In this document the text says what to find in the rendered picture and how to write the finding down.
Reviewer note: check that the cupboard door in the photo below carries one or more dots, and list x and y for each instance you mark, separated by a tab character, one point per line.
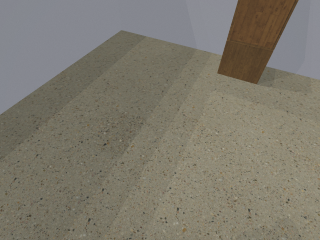
259	22

